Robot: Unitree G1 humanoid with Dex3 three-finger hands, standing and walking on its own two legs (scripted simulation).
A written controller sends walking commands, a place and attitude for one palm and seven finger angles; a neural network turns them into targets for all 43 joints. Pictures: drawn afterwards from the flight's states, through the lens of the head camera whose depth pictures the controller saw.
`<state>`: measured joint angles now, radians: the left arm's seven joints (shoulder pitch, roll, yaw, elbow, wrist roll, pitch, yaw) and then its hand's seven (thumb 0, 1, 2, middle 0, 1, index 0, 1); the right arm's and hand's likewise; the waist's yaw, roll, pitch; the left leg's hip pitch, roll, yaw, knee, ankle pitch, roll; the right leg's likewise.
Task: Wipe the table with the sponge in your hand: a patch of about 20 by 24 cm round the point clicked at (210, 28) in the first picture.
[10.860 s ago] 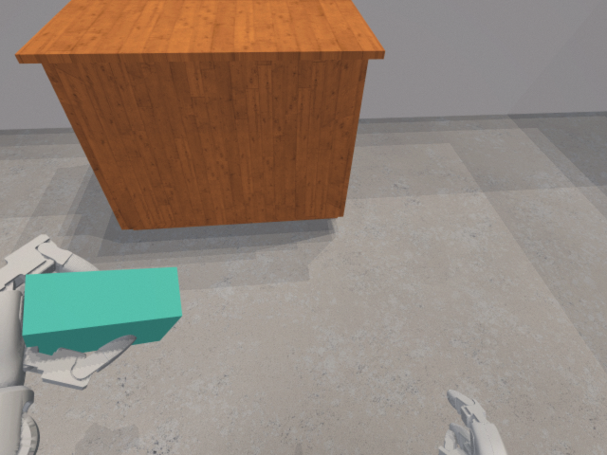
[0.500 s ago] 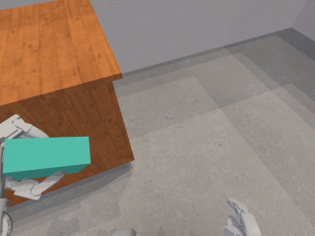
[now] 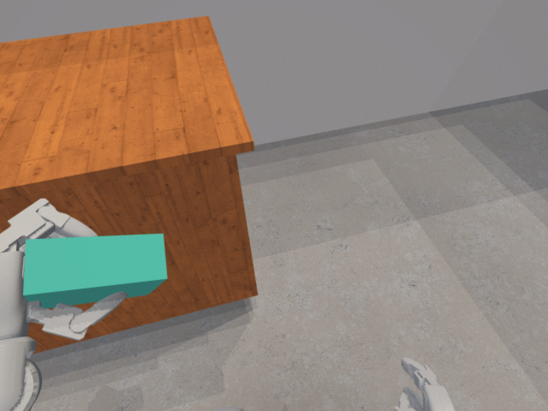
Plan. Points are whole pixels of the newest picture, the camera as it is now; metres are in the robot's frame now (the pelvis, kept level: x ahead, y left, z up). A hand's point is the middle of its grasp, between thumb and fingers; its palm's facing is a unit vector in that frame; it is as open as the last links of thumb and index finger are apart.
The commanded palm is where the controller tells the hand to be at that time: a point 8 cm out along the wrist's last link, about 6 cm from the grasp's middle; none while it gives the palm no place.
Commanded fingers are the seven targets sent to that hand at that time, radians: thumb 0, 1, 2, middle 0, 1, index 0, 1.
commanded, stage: take the last steps up to it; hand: left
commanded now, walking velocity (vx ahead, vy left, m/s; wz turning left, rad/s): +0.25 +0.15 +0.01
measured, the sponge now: (117, 270) +0.24 +0.20 +0.15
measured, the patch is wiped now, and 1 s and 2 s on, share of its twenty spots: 0.00 0.00 0.00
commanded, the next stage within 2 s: come to a stop and stand still in 0.44 s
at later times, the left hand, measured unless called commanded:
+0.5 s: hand (65, 204) +0.31 +0.28 +0.18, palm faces +0.33 -0.80 -0.49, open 9.5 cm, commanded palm +0.25 +0.33 +0.19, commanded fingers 0.00 0.10 1.30 -1.20 -1.60 -1.20 -1.60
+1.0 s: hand (31, 175) +0.35 +0.34 +0.19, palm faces +0.31 -0.85 -0.42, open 9.5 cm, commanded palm +0.29 +0.38 +0.19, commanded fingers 0.00 0.10 1.30 -1.20 -1.60 -1.20 -1.60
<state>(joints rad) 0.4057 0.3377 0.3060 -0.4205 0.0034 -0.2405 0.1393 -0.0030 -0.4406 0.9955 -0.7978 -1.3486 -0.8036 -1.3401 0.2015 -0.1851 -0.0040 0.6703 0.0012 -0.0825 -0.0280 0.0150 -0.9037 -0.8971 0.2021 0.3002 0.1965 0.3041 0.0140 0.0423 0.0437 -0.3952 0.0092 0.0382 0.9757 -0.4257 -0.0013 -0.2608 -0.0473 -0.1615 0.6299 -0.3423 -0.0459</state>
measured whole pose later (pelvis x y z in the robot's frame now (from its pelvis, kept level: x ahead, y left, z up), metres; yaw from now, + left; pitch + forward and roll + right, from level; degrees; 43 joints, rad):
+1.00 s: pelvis +0.11 +0.11 +0.01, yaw -4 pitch -1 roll -2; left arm 0.46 0.43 0.39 -0.62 -0.02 -0.18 0.15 0.00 -0.44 0.99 -0.80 -1.35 -0.81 -1.34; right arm 0.15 -0.14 0.01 0.54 -0.01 -0.08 -0.01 0.01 -0.90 -0.90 0.20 0.30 0.20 0.30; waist 0.01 -0.04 0.12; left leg -0.30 0.09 0.11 0.49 -0.18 0.01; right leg -0.36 0.00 -0.09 0.89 -0.48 0.03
